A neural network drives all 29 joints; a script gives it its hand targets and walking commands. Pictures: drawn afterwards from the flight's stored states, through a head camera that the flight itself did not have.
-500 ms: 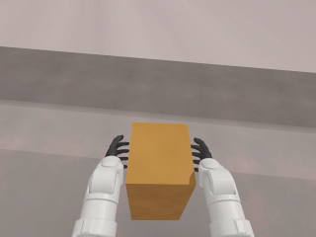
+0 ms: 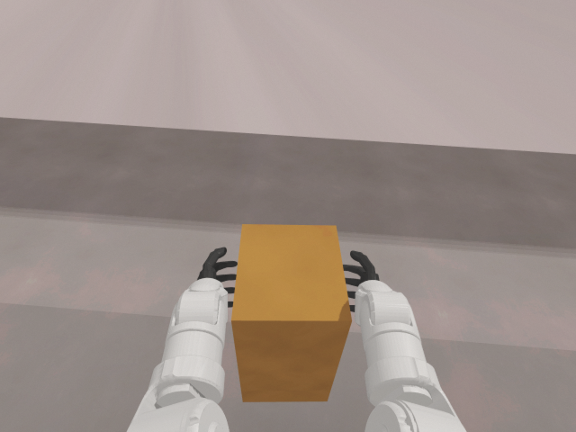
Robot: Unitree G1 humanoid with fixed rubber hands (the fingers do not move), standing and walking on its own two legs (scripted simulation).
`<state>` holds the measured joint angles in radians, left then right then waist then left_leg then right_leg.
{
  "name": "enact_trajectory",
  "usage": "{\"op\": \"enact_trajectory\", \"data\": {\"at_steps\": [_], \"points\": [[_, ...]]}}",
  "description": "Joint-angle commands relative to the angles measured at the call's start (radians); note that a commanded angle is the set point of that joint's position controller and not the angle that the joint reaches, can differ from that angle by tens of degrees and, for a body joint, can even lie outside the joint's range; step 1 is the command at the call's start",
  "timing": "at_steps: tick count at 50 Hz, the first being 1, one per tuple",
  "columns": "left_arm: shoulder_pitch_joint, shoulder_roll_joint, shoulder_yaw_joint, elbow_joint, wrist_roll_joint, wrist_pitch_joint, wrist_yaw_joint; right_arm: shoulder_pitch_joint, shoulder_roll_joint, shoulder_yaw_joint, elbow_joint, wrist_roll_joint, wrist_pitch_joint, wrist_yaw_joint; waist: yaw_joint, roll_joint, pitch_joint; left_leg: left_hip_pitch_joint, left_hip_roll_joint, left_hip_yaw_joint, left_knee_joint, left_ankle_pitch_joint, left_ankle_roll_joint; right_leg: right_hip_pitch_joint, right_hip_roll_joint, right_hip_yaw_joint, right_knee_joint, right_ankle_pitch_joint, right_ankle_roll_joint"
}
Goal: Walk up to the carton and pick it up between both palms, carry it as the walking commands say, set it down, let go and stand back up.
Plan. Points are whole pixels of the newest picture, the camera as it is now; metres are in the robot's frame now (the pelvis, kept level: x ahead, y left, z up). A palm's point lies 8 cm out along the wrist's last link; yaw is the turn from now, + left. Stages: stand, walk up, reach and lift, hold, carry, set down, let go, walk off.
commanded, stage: set down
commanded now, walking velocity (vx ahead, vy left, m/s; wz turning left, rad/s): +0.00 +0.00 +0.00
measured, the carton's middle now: (287, 318) +0.33 -0.02 -0.04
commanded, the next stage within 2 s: none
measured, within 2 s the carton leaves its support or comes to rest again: neither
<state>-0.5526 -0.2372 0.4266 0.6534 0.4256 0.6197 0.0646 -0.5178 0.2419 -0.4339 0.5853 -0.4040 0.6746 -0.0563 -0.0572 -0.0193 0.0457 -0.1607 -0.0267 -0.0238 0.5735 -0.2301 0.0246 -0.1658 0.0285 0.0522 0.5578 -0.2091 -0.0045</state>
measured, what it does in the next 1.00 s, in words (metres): lowers itself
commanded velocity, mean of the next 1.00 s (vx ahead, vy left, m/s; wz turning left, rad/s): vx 0.00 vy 0.00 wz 0.00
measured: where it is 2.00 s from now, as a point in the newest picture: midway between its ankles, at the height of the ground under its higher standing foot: outside the picture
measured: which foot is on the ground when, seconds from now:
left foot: down 0.00-1.00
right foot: down 0.00-1.00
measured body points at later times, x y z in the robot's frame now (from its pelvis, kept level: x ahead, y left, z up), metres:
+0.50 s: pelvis +0.00 +0.01 -0.02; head +0.08 +0.01 +0.42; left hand +0.37 +0.10 -0.05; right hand +0.34 -0.14 -0.05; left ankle +0.07 +0.11 -0.73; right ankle +0.07 -0.12 -0.73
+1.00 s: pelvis +0.00 -0.01 -0.08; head +0.16 +0.00 +0.34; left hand +0.38 +0.09 -0.15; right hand +0.35 -0.15 -0.16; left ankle +0.07 +0.11 -0.73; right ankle +0.07 -0.12 -0.73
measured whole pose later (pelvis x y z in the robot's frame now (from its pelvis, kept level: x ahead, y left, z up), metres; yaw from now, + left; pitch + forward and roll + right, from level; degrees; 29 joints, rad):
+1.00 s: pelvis +0.00 -0.01 -0.08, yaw +1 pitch +21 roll -1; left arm -0.58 -0.15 0.27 0.79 0.24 0.02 0.14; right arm -0.48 0.17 -0.32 0.68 -0.18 0.04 -0.15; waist -0.05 0.01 -0.02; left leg -1.08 -0.04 -0.05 1.10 -0.39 0.00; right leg -1.08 0.05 0.02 1.08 -0.37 0.00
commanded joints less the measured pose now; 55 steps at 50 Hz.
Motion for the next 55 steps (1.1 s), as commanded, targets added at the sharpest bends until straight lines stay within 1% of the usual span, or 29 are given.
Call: {"op": "enact_trajectory", "data": {"at_steps": [1, 3, 5, 6, 7, 8, 13, 14, 17, 18, 21, 22, 24, 25, 27, 28, 30, 33, 34, 36, 38, 40, 41, 42, 44, 45, 46, 52, 55], "points": [[-0.639, -0.977, -0.307, 0.175, -0.214, -0.077, -0.245, -0.728, 1.031, 0.377, 0.068, 0.220, -0.096, 0.192, 0.053, 0.020, -0.227, -0.045, -0.040, -0.067, -0.069, -0.216, 0.049, -0.039, 0.018, 0.106, -0.131, -0.311, -0.033], [-0.645, -0.960, -0.302, 0.158, -0.187, -0.106, -0.223, -0.686, 1.038, 0.381, 0.136, 0.217, -0.123, 0.189, 0.081, 0.025, -0.247, -0.051, -0.031, -0.068, -0.066, -0.131, 0.042, -0.060, 0.021, 0.091, -0.118, -0.241, -0.028], [-0.674, -0.974, -0.302, 0.215, -0.185, -0.124, -0.219, -0.669, 0.985, 0.307, 0.150, 0.161, -0.142, 0.172, -0.027, 0.026, -0.216, -0.063, -0.032, -0.083, -0.048, -0.193, 0.043, -0.143, 0.036, 0.071, -0.079, -0.241, -0.033], [-0.618, -0.961, -0.249, 0.283, -0.164, -0.130, -0.225, -0.753, 0.958, 0.330, 0.068, 0.168, -0.174, 0.170, 0.034, 0.015, -0.241, -0.118, -0.039, -0.068, -0.038, -0.146, 0.046, -0.109, 0.030, 0.079, -0.077, -0.204, -0.019], [-0.617, -0.983, -0.304, 0.231, -0.189, -0.144, -0.222, -0.640, 0.922, 0.301, 0.118, 0.133, -0.168, 0.157, -0.069, -0.003, -0.286, -0.053, -0.028, -0.096, -0.053, -0.159, 0.044, -0.125, 0.034, 0.069, -0.068, -0.180, -0.031], [-0.582, -1.009, -0.315, 0.205, -0.189, -0.173, -0.213, -0.666, 0.964, 0.363, 0.049, 0.151, -0.198, 0.164, -0.021, 0.001, -0.363, -0.043, -0.039, -0.091, -0.039, -0.110, 0.039, -0.098, 0.044, 0.063, -0.051, -0.139, -0.038], [-0.614, -1.001, -0.336, 0.159, -0.158, -0.235, -0.171, -0.599, 0.914, 0.324, 0.132, 0.132, -0.255, 0.171, -0.043, 0.050, -0.298, -0.162, -0.039, -0.127, -0.042, -0.148, 0.025, -0.158, 0.050, 0.063, 0.018, -0.086, -0.041], [-0.512, -0.975, -0.304, 0.191, -0.128, -0.238, -0.161, -0.562, 0.928, 0.333, 0.131, 0.107, -0.261, 0.170, -0.016, -0.020, -0.388, -0.147, -0.044, -0.116, -0.040, -0.060, 0.019, -0.107, 0.063, 0.047, 0.012, -0.030, -0.032], [-0.487, -0.977, -0.408, 0.138, -0.148, -0.307, -0.153, -0.530, 0.920, 0.426, 0.041, 0.163, -0.344, 0.182, -0.010, 0.046, -0.452, -0.157, -0.061, -0.104, 0.008, 0.139, 0.015, -0.130, 0.061, 0.065, 0.054, 0.148, -0.026], [-0.467, -0.990, -0.406, 0.169, -0.162, -0.333, -0.156, -0.575, 0.886, 0.432, -0.005, 0.150, -0.373, 0.180, -0.031, -0.019, -0.516, -0.115, -0.063, -0.120, 0.025, 0.092, 0.022, -0.173, 0.073, 0.045, 0.059, 0.082, -0.019], [-0.517, -0.956, -0.393, 0.116, -0.135, -0.375, -0.133, -0.526, 0.852, 0.388, 0.133, 0.132, -0.398, 0.188, -0.019, 0.047, -0.450, -0.233, -0.057, -0.143, 0.029, -0.074, 0.010, -0.288, 0.081, 0.040, 0.109, -0.058, -0.025], [-0.499, -0.939, -0.391, 0.128, -0.106, -0.393, -0.120, -0.540, 0.945, 0.451, 0.094, 0.166, -0.413, 0.185, 0.046, 0.077, -0.477, -0.252, -0.061, -0.127, 0.039, -0.016, 0.021, -0.253, 0.079, 0.045, 0.119, 0.016, -0.022], [-0.485, -0.953, -0.388, 0.166, -0.131, -0.413, -0.127, -0.598, 0.855, 0.442, 0.059, 0.125, -0.444, 0.180, -0.026, -0.013, -0.517, -0.249, -0.067, -0.119, 0.101, -0.036, 0.018, -0.337, 0.086, 0.029, 0.142, -0.039, -0.015], [-0.391, -0.930, -0.363, 0.235, -0.105, -0.417, -0.123, -0.580, 0.857, 0.474, 0.040, 0.151, -0.460, 0.173, 0.032, 0.012, -0.472, -0.294, -0.075, -0.098, 0.102, 0.038, 0.015, -0.323, 0.090, 0.039, 0.136, 0.035, -0.013], [-0.466, -0.982, -0.490, 0.158, -0.150, -0.450, -0.127, -0.524, 0.817, 0.455, 0.035, 0.134, -0.504, 0.177, -0.049, 0.105, -0.582, -0.251, -0.080, -0.116, 0.144, 0.130, -0.013, -0.383, 0.101, 0.032, 0.180, 0.097, -0.026], [-0.410, -0.951, -0.467, 0.141, -0.148, -0.478, -0.122, -0.545, 0.856, 0.506, 0.004, 0.150, -0.511, 0.173, -0.014, -0.013, -0.637, -0.263, -0.082, -0.117, 0.166, 0.129, 0.002, -0.362, 0.113, 0.017, 0.198, 0.109, -0.005], [-0.505, -0.873, -0.494, 0.095, -0.139, -0.505, -0.103, -0.538, 0.824, 0.499, 0.094, 0.162, -0.534, 0.148, 0.015, 0.057, -0.597, -0.326, -0.088, -0.106, 0.184, 0.076, -0.003, -0.406, 0.103, 0.035, 0.206, 0.065, -0.015], [-0.469, -0.911, -0.555, 0.123, -0.165, -0.521, -0.106, -0.497, 0.819, 0.523, 0.073, 0.133, -0.562, 0.102, -0.043, -0.022, -0.685, -0.402, -0.104, -0.093, 0.227, 0.038, -0.001, -0.368, 0.103, 0.020, 0.227, 0.067, 0.001], [-0.494, -0.820, -0.516, 0.106, -0.153, -0.540, -0.091, -0.554, 0.807, 0.536, 0.063, 0.165, -0.575, 0.104, 0.042, 0.059, -0.692, -0.445, -0.102, -0.077, 0.228, -0.011, 0.002, -0.360, 0.096, 0.034, 0.253, 0.018, -0.012], [-0.344, -0.878, -0.505, 0.249, -0.130, -0.529, -0.082, -0.584, 0.779, 0.554, -0.004, 0.178, -0.605, 0.093, -0.002, 0.052, -0.663, -0.435, -0.111, -0.091, 0.262, 0.089, 0.000, -0.442, 0.112, 0.021, 0.288, 0.094, 0.005], [-0.459, -0.764, -0.544, 0.080, -0.157, -0.581, -0.069, -0.488, 0.787, 0.561, 0.063, 0.183, -0.612, 0.066, 0.006, 0.008, -0.715, -0.516, -0.112, -0.086, 0.316, 0.129, -0.011, -0.445, 0.104, 0.033, 0.310, 0.162, 0.015], [-0.451, -0.818, -0.630, 0.057, -0.209, -0.594, -0.052, -0.389, 0.731, 0.536, 0.106, 0.161, -0.626, 0.058, -0.068, 0.019, -0.772, -0.471, -0.122, -0.106, 0.323, 0.146, -0.023, -0.492, 0.133, 0.011, 0.352, 0.173, 0.005], [-0.401, -0.830, -0.615, 0.091, -0.201, -0.596, -0.047, -0.453, 0.753, 0.605, 0.040, 0.222, -0.650, 0.055, 0.013, 0.095, -0.847, -0.465, -0.130, -0.073, 0.365, 0.208, -0.027, -0.463, 0.121, 0.035, 0.356, 0.208, 0.007], [-0.405, -0.827, -0.634, 0.048, -0.221, -0.617, -0.038, -0.476, 0.737, 0.654, -0.029, 0.250, -0.666, 0.042, -0.003, 0.015, -0.849, -0.474, -0.134, -0.082, 0.397, 0.213, -0.015, -0.457, 0.130, 0.031, 0.383, 0.226, 0.019], [-0.409, -0.708, -0.614, 0.112, -0.218, -0.618, -0.012, -0.448, 0.623, 0.575, 0.007, 0.234, -0.684, 0.013, -0.059, 0.058, -0.802, -0.497, -0.130, -0.093, 0.391, 0.100, -0.014, -0.554, 0.140, 0.002, 0.405, 0.129, 0.021], [-0.404, -0.697, -0.598, 0.102, -0.222, -0.621, 0.004, -0.512, 0.627, 0.633, -0.028, 0.276, -0.690, 0.003, 0.024, 0.055, -0.785, -0.528, -0.126, -0.082, 0.413, 0.109, -0.022, -0.573, 0.127, 0.022, 0.410, 0.123, 0.019], [-0.407, -0.677, -0.623, 0.077, -0.214, -0.628, 0.001, -0.406, 0.634, 0.602, 0.021, 0.255, -0.681, -0.006, -0.031, 0.067, -0.818, -0.545, -0.136, -0.073, 0.418, 0.101, -0.021, -0.539, 0.134, 0.013, 0.408, 0.139, 0.026], [-0.433, -0.616, -0.515, 0.142, -0.191, -0.640, 0.021, -0.564, 0.595, 0.593, 0.017, 0.270, -0.707, -0.032, 0.046, 0.007, -0.692, -0.691, -0.146, -0.062, 0.464, -0.077, 0.005, -0.605, 0.137, 0.036, 0.454, -0.006, 0.028], [-0.498, -0.577, -0.518, 0.155, -0.267, -0.644, 0.031, -0.553, 0.464, 0.552, 0.051, 0.262, -0.713, -0.073, -0.015, 0.023, -0.735, -0.769, -0.147, -0.031, 0.519, -0.073, -0.020, -0.605, 0.136, 0.019, 0.494, 0.014, 0.032]]}}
